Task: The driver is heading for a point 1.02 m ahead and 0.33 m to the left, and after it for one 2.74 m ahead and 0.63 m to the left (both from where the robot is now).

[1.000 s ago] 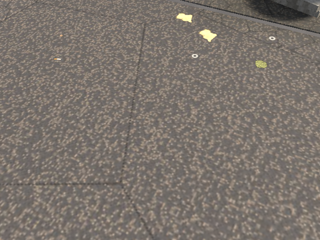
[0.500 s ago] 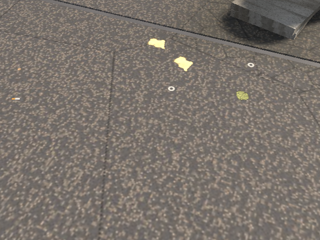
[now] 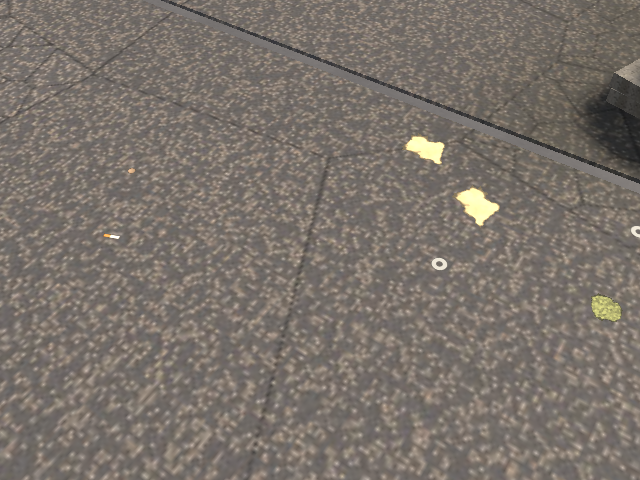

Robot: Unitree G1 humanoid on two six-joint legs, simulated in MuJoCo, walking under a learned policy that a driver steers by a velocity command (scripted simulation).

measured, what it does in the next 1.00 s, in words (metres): walks ahead, turning left: left foot, then right foot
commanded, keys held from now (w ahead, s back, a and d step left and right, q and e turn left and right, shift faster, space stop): w+q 0.10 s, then q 0.72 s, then no key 0.18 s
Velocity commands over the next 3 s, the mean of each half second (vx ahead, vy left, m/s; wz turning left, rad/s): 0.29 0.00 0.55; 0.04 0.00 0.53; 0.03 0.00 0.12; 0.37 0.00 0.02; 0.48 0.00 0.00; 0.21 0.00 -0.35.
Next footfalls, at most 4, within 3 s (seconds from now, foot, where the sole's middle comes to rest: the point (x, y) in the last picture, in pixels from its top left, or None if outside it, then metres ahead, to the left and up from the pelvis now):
0.20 left None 0.26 0.10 -0.78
0.88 right None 0.37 -0.06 -0.78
1.26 left None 0.21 0.09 -0.78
1.68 right None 0.41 -0.04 -0.78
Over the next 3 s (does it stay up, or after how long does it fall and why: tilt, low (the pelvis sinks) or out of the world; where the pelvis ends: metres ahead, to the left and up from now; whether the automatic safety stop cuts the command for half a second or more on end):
stays up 0.80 0.31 -0.01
